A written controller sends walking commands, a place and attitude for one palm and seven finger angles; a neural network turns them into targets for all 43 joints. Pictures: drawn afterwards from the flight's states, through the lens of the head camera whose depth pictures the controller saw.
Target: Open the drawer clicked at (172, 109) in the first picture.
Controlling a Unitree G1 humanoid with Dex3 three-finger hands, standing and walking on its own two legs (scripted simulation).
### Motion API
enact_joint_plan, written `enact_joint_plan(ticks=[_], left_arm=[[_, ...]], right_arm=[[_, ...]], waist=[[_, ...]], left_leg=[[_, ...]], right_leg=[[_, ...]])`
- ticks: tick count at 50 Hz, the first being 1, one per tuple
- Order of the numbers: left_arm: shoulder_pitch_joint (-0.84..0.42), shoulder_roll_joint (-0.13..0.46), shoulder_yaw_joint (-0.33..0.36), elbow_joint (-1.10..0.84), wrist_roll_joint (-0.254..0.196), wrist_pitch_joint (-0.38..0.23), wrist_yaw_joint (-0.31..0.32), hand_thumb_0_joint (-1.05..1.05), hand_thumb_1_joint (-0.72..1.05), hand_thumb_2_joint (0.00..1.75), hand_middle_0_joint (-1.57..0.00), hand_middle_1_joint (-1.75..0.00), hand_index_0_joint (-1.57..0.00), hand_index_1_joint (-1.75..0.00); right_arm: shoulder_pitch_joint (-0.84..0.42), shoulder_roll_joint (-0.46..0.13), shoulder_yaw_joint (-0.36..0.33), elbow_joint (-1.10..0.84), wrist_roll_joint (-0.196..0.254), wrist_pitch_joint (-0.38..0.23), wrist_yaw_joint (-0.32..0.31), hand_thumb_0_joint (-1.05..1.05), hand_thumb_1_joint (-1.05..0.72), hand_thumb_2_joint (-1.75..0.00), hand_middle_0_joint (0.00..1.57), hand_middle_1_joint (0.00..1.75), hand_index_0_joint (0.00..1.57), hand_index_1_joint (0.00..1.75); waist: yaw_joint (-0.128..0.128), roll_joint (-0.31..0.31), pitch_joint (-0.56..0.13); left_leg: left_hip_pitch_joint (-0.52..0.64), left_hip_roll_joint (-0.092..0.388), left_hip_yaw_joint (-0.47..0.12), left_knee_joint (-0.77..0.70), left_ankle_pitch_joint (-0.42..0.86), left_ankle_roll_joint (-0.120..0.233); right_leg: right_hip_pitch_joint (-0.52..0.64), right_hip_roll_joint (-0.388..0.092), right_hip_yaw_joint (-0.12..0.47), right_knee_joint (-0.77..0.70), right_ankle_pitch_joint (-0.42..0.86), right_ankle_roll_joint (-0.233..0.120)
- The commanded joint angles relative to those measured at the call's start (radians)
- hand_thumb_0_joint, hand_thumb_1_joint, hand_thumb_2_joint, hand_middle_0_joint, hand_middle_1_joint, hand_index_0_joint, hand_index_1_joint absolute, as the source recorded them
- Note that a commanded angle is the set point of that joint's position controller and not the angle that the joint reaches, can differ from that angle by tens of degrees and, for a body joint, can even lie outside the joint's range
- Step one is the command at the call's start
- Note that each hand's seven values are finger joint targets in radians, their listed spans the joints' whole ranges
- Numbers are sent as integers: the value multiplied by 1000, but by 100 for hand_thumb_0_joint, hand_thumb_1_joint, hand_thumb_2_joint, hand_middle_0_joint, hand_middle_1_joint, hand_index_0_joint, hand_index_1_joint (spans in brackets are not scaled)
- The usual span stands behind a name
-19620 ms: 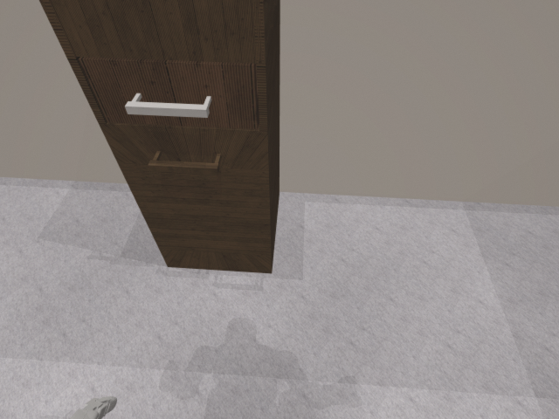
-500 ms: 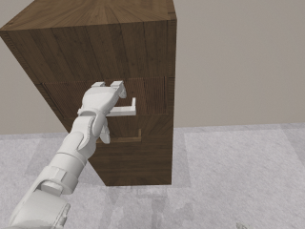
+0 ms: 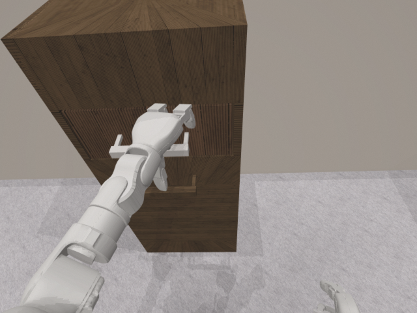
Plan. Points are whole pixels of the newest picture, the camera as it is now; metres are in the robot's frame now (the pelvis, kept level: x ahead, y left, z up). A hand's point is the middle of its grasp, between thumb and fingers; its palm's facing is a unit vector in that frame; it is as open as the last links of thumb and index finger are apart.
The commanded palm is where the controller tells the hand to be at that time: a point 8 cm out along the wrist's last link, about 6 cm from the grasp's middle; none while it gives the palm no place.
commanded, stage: move the hooked fingers above the handle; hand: left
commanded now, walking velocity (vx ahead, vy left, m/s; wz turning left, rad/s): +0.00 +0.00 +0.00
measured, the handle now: (151, 144) +0.48 +0.16 +0.04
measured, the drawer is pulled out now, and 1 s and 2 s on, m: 0.00 0.00 0.00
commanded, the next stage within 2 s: lower the fingers behind the handle in 1.24 s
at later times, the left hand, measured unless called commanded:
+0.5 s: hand (137, 162) +0.38 +0.16 +0.09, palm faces -0.03 -0.06 -1.00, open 13.8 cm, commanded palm +0.39 +0.18 +0.16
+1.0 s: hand (153, 158) +0.41 +0.14 +0.08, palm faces -0.06 -0.11 -0.99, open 13.8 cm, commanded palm +0.41 +0.19 +0.16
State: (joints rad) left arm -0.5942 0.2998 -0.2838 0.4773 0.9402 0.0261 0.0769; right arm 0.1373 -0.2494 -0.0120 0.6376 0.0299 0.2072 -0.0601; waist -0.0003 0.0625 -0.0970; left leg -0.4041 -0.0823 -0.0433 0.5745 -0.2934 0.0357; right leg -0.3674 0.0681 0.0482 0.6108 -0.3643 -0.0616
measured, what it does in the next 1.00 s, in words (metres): stands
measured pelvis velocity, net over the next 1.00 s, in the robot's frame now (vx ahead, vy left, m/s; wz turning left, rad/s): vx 0.00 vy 0.01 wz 0.00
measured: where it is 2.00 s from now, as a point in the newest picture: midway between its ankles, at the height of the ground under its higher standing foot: outside the picture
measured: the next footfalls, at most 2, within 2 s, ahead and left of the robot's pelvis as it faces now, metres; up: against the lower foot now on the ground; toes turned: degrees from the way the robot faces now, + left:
none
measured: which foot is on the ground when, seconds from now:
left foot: down 0.00-1.00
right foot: down 0.00-1.00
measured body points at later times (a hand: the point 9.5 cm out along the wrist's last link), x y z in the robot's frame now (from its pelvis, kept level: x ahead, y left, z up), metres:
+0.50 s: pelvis +0.00 -0.01 +0.00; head +0.02 -0.04 +0.45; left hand +0.38 +0.16 +0.15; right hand +0.15 -0.28 -0.12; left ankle -0.01 +0.10 -0.73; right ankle -0.04 -0.08 -0.73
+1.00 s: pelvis +0.00 +0.01 +0.00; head +0.03 -0.02 +0.45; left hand +0.40 +0.14 +0.13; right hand +0.11 -0.25 -0.13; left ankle -0.01 +0.10 -0.73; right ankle -0.04 -0.08 -0.73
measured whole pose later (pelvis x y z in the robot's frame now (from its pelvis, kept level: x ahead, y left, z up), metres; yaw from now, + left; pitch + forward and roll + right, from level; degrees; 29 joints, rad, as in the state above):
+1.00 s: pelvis +0.00 +0.01 +0.00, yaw +0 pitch +8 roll +0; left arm -0.56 0.34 -0.26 0.50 0.94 0.00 0.05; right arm 0.22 -0.26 -0.03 0.65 0.03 0.21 -0.06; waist -0.01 0.06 -0.08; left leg -0.43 -0.08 -0.04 0.59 -0.29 0.05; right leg -0.38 0.07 0.05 0.60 -0.35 -0.05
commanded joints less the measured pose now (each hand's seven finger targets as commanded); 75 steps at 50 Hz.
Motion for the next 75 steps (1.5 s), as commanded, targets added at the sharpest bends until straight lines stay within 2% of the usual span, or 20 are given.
enact_joint_plan(ticks=[1,5,9,13,16,20,22,29,36,39,42,48,49,54,57,59,62,65,69,75], left_arm=[[-477,372,294,-76,37,103,183,0,-50,30,-30,-120,-30,-120],[-387,348,236,51,100,259,183,0,-50,30,-30,-120,-30,-120],[-320,382,257,10,29,323,79,0,-50,30,-30,-120,-30,-120],[-275,344,221,-76,6,275,-19,0,-50,30,-30,-120,-30,-120],[-311,306,184,-236,12,173,-68,0,-50,30,-30,-120,-30,-120],[-411,226,94,-402,12,23,-49,0,-50,30,-30,-120,-30,-120],[-445,235,114,-366,6,-13,-6,0,-50,30,-30,-120,-30,-120],[-488,385,281,-75,20,77,141,0,-50,30,-30,-120,-30,-120],[-452,283,151,91,32,219,37,0,-50,30,-30,-120,-30,-120],[-396,147,44,-17,-11,183,-66,0,-50,30,-30,-120,-30,-120],[-407,141,35,-81,-16,102,-102,0,-50,30,-30,-120,-30,-120],[-581,328,243,-259,20,-56,80,0,-50,30,-30,-120,-30,-120],[-578,426,337,-225,32,-48,128,0,-50,30,-30,-120,-30,-120],[-542,394,315,-40,64,108,251,0,-50,30,-30,-120,-30,-120],[-462,291,211,81,64,260,196,0,-50,30,-30,-120,-30,-120],[-397,367,268,108,42,304,145,0,-50,30,-30,-120,-30,-120],[-398,353,227,87,27,321,74,0,-50,30,-30,-120,-30,-120],[-336,361,223,82,38,287,13,0,-50,30,-30,-120,-30,-120],[-354,277,155,-42,44,172,-52,0,-50,30,-30,-120,-30,-120],[-506,253,134,-248,29,-46,-4,0,-50,30,-30,-120,-30,-120]], right_arm=[[-77,-77,-5,-108,8,-25,-8,0,-90,-90,20,30,20,30],[-100,-93,-3,-98,4,-1,-1,0,-90,-90,20,30,20,30],[-104,-124,-5,-124,17,16,-3,0,-90,-90,20,30,20,30],[-97,-123,-2,-144,22,7,-18,0,-90,-90,20,30,20,30],[-89,-120,-18,-159,15,-1,-20,0,-90,-90,20,30,20,30],[-53,-95,-41,-144,10,-36,-17,0,-90,-90,20,30,20,30],[-28,-94,-48,-119,9,-47,-17,0,-90,-90,20,30,20,30],[-38,-113,-31,-66,16,-56,-18,0,-90,-90,20,30,20,30],[-29,-128,-25,-103,18,-19,-7,0,-90,-90,20,30,20,30],[-27,-130,-37,-145,18,-12,2,0,-90,-90,20,30,20,30],[-9,-123,-35,-140,13,-15,1,0,-90,-90,20,30,20,30],[30,-95,-50,-107,-1,-41,-4,0,-90,-90,20,30,20,30],[36,-100,-48,-90,-5,-44,-8,0,-90,-90,20,30,20,30],[0,-98,-37,-65,5,-52,-3,0,-90,-90,20,30,20,30],[-7,-115,-38,-62,11,-34,13,0,-90,-90,20,30,20,30],[-27,-131,-27,-68,16,-7,11,0,-90,-90,20,30,20,30],[-55,-129,-12,-94,23,7,-7,0,-90,-90,20,30,20,30],[-63,-132,-1,-121,25,9,-19,0,-90,-90,20,30,20,30],[-42,-128,-19,-154,18,-1,-21,0,-90,-90,20,30,20,30],[10,-103,-51,-138,9,-44,-23,0,-90,-90,20,30,20,30]], waist=[[60,-140,-286],[61,-95,-361],[46,-194,-359],[22,-229,-302],[2,-154,-327],[-34,28,-321],[-38,30,-297],[14,-106,-292],[-9,-119,-324],[-35,-163,-326],[-41,-145,-274],[9,9,-390],[27,-16,-389],[36,-48,-390],[20,-64,-385],[36,-141,-370],[21,-211,-298],[24,-206,-246],[-6,-125,-248],[-38,31,-320]], left_leg=[[59,18,47,-35,312,-4],[60,23,70,-48,340,-9],[65,19,73,-63,337,3],[67,13,76,-67,321,16],[114,4,65,-49,349,27],[242,9,38,-18,369,30],[257,14,25,-14,339,25],[120,17,39,-44,230,6],[109,24,52,-40,303,13],[156,22,41,-25,357,24],[171,21,28,-16,343,28],[235,30,3,4,410,4],[199,31,4,2,398,1],[139,34,33,-22,369,-10],[152,43,47,-26,417,-9],[119,38,54,-42,400,-4],[88,34,63,-70,330,9],[71,32,65,-82,307,15],[133,28,59,-60,312,23],[240,24,25,-5,323,26]], right_leg=[[166,-43,3,-65,412,13],[225,-50,27,-69,476,21],[303,-65,36,-87,601,50],[313,-84,35,-96,740,77],[300,-86,41,-92,787,70],[127,-53,22,-104,557,36],[62,-42,6,-111,436,25],[94,-45,-8,-106,297,21],[158,-53,-8,-102,448,31],[153,-54,-9,-102,528,37],[86,-48,-13,-101,488,35],[49,-25,-24,-53,385,3],[66,-21,-24,-48,368,1],[101,-18,-30,-51,358,1],[118,-22,-35,-63,426,11],[180,-28,-19,-82,456,19],[204,-44,-13,-108,461,37],[209,-52,-5,-117,469,38],[161,-50,-1,-125,462,29],[37,-36,3,-105,370,14]])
